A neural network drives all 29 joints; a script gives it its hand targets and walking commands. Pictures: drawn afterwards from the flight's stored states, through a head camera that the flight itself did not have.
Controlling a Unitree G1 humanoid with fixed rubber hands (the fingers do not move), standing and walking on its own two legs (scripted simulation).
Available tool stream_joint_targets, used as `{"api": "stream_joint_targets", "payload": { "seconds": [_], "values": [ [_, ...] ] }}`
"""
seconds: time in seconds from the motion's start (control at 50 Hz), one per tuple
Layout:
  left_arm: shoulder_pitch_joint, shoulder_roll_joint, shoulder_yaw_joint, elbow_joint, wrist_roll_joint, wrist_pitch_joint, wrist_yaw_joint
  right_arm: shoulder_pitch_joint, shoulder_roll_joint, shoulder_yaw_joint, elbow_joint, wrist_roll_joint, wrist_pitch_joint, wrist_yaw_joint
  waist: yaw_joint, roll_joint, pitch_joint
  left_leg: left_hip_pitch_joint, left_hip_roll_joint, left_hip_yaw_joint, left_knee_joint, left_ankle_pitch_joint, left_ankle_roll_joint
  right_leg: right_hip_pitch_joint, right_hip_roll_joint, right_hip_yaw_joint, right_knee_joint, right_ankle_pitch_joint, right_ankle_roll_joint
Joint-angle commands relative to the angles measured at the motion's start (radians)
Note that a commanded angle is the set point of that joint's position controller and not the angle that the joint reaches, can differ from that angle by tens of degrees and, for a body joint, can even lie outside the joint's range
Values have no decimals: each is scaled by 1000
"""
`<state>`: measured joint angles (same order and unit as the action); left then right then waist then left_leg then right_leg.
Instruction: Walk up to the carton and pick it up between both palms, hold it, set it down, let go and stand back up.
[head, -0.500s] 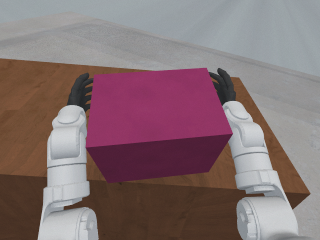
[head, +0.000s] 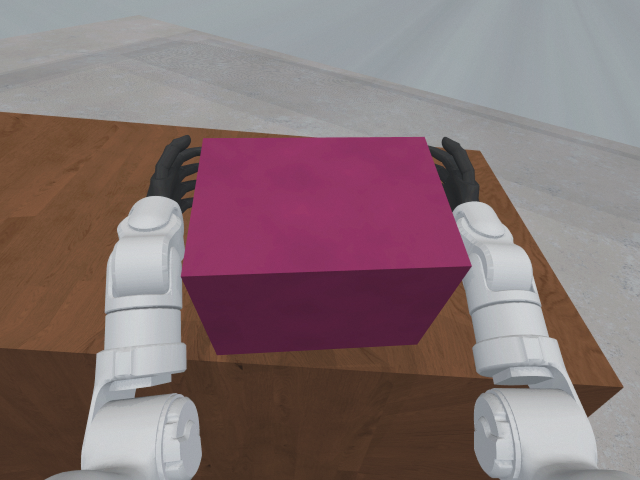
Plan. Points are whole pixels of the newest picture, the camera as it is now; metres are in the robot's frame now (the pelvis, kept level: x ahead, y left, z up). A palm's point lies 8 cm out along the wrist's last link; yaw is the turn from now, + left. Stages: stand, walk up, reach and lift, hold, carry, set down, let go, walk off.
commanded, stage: hold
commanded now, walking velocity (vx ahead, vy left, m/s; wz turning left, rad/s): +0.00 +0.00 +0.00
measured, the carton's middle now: (318, 248) +0.33 +0.00 +0.16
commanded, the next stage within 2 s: set down in 2.00 s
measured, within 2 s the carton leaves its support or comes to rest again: neither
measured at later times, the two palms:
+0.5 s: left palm (149, 220) +0.33 +0.18 +0.20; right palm (454, 208) +0.34 -0.16 +0.22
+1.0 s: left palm (164, 208) +0.36 +0.18 +0.19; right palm (450, 204) +0.37 -0.17 +0.21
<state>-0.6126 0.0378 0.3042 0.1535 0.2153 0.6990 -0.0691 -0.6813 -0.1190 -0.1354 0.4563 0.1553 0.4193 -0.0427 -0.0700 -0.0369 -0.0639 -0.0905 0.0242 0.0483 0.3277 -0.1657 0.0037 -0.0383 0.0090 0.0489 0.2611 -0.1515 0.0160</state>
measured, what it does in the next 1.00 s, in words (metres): stands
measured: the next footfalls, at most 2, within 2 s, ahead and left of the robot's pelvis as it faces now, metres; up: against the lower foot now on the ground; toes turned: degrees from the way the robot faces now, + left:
none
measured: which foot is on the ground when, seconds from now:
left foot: down 0.00-1.00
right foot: down 0.00-1.00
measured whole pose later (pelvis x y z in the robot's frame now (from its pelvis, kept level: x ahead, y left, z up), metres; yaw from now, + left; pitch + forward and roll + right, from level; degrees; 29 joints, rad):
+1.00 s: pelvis +0.00 +0.00 +0.00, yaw +0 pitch -4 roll -1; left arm -0.56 0.04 0.30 0.08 0.22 0.71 -0.07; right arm -0.67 -0.12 -0.10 0.43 0.23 0.41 -0.08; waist -0.07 -0.04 -0.05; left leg -0.09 0.02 0.05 0.33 -0.17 0.00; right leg -0.04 0.01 0.05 0.26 -0.15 0.02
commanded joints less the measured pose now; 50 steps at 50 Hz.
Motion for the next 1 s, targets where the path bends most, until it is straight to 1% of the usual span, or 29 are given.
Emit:
{"api": "stream_joint_targets", "payload": {
  "seconds": [0.0,0.04,0.08,0.16,0.18,0.22,0.26,0.3,0.38,0.42,0.46,0.48,0.5,0.52,0.58,0.6,0.62,0.64,0.66,0.7,0.74,0.78,0.82,0.84,0.86,0.88,0.92,0.94,0.98],
  "values": [
    [-463,-451,-451,-224,-149,-30,-130,-548,485,438,-292,168,-54,78,-12,66,-351,174,-49,-14,-31,398,-27,125,44,-64,0,381,-9],
    [-444,-448,-460,-286,-174,-37,-124,-532,506,478,-341,191,-52,54,-3,17,-405,193,-58,-27,-7,489,-31,179,53,-64,12,483,1],
    [-386,-428,-455,-277,-167,-25,-128,-472,494,494,-353,186,-37,33,-19,21,-385,163,-71,-21,-7,471,-30,210,41,-51,18,545,6],
    [-425,-450,-542,-365,-205,-36,-127,-474,462,466,-400,187,-40,23,-66,58,-425,218,-59,-33,15,516,-59,165,49,-63,30,533,8],
    [-418,-425,-519,-388,-196,-34,-128,-462,470,484,-417,194,-35,19,-51,31,-421,203,-65,-37,9,508,-49,186,46,-71,26,520,8],
    [-433,-424,-525,-338,-200,-33,-131,-487,448,452,-393,175,-25,19,-60,48,-363,158,-65,-39,-16,381,-42,160,38,-62,20,445,4],
    [-459,-425,-519,-331,-178,-28,-127,-456,431,420,-307,173,-14,33,-53,94,-296,181,-47,-44,-32,377,-57,92,49,-79,-1,327,-11],
    [-507,-428,-485,-211,-156,-23,-144,-524,443,370,-246,135,-6,40,-58,61,-205,109,-53,-23,-72,177,-40,42,39,-77,-30,170,-10],
    [-577,-441,-504,-201,-177,-26,-151,-520,431,323,-195,100,-10,59,-86,77,-213,79,-38,-19,-98,74,-38,26,33,-76,-34,84,-24],
    [-609,-456,-472,-113,-150,-33,-145,-591,444,303,-151,79,-18,82,-57,70,-146,36,-29,-20,-136,-33,-21,-4,28,-78,-40,-17,-26],
    [-641,-462,-470,-90,-156,-39,-152,-591,448,267,-107,61,-26,98,-69,75,-153,6,-15,-32,-156,-123,-17,-24,19,-70,-41,-68,-33],
    [-658,-424,-417,-45,-143,-38,-151,-634,453,259,-128,56,-25,108,-39,32,-156,-27,-30,-11,-163,-168,10,-29,17,-54,-55,-120,-31],
    [-668,-436,-416,-50,-144,-47,-148,-618,468,252,-117,49,-33,112,-42,41,-184,-19,-31,-10,-169,-183,15,-21,15,-59,-43,-127,-28],
    [-646,-444,-419,-94,-129,-50,-149,-596,481,262,-91,43,-37,112,-39,49,-187,-6,-20,-19,-168,-152,9,2,16,-58,-37,-79,-32],
    [-595,-447,-359,-4,-98,-30,-146,-652,474,275,-84,49,-47,128,7,53,-147,-19,-34,5,-171,-125,16,-8,15,-59,-55,-95,-30],
    [-608,-445,-396,-65,-124,-40,-145,-626,480,282,-112,66,-58,127,-5,60,-213,-1,-22,-8,-154,-62,3,4,28,-57,-30,-26,-33],
    [-587,-430,-358,-19,-88,-24,-146,-654,467,300,-98,70,-49,132,24,46,-163,2,-31,-1,-156,-77,21,1,22,-52,-48,-53,-34],
    [-580,-445,-382,-49,-114,-31,-140,-645,479,306,-120,78,-56,128,3,49,-215,18,-35,-7,-136,-20,12,26,23,-57,-39,7,-30],
    [-589,-453,-374,-31,-108,-33,-136,-665,474,313,-116,72,-66,122,7,19,-192,13,-28,-13,-144,-31,13,12,26,-65,-50,-8,-20],
    [-594,-439,-377,-88,-104,-39,-130,-611,493,321,-91,93,-58,123,8,48,-241,46,-30,-15,-131,17,2,22,34,-61,-35,38,-26],
    [-526,-438,-367,-107,-113,-28,-133,-585,494,365,-149,113,-62,107,22,22,-268,97,-37,-6,-99,158,2,73,28,-54,-31,168,-14],
    [-510,-429,-408,-155,-144,-39,-138,-578,496,397,-229,135,-65,87,-12,28,-331,146,-54,-4,-60,273,-7,110,32,-60,-15,293,-3],
    [-478,-447,-431,-175,-129,-20,-132,-585,470,426,-258,157,-59,74,3,62,-318,178,-40,-12,-43,399,-30,95,54,-73,-5,337,-12],
    [-402,-468,-438,-240,-139,-17,-131,-512,506,466,-314,180,-55,61,2,40,-386,201,-52,-17,-14,483,-27,168,49,-60,3,457,-7],
    [-394,-448,-456,-242,-149,-15,-132,-525,475,455,-345,184,-58,56,-11,71,-403,215,-51,-23,2,518,-47,160,55,-65,7,473,-5],
    [-423,-443,-448,-250,-159,-19,-134,-534,480,466,-352,183,-52,48,-14,40,-407,193,-48,-25,-3,485,-40,163,53,-64,7,448,-2],
    [-394,-452,-484,-356,-180,-30,-127,-550,498,516,-450,218,-61,35,-3,37,-505,218,-60,-37,27,563,-36,213,54,-55,38,591,7],
    [-394,-441,-519,-381,-193,-36,-119,-522,482,512,-451,218,-52,35,-26,47,-494,234,-63,-40,33,584,-46,206,52,-67,37,592,6],
    [-411,-430,-468,-273,-151,-19,-129,-501,454,469,-352,181,-28,24,-34,47,-330,186,-66,-28,-10,448,-45,135,49,-72,1,443,6]
  ]
}}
